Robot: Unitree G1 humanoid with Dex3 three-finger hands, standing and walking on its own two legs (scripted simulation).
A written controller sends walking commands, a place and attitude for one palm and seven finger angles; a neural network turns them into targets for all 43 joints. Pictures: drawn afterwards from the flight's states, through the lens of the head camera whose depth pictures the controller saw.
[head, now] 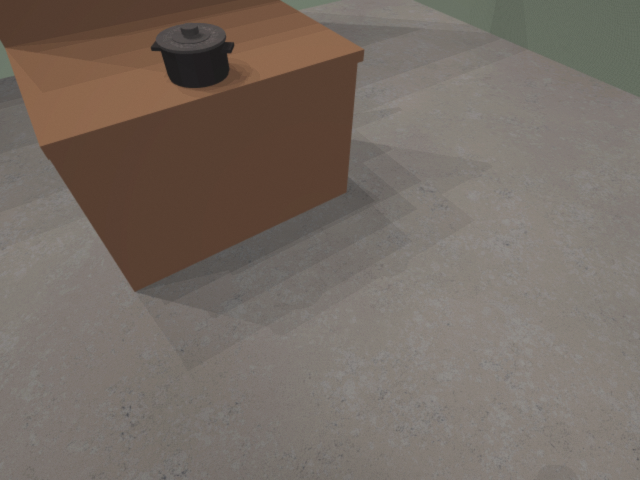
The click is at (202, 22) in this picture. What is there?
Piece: lid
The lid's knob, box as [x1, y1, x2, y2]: [180, 23, 198, 35]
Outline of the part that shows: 180,26 182,34 184,35 193,35 198,32 197,25 195,23 185,23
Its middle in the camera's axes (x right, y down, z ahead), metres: -0.37 -0.59 +1.09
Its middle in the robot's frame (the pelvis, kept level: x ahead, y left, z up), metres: +1.20 +0.44 +0.03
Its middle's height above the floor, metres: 0.81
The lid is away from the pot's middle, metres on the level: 0.00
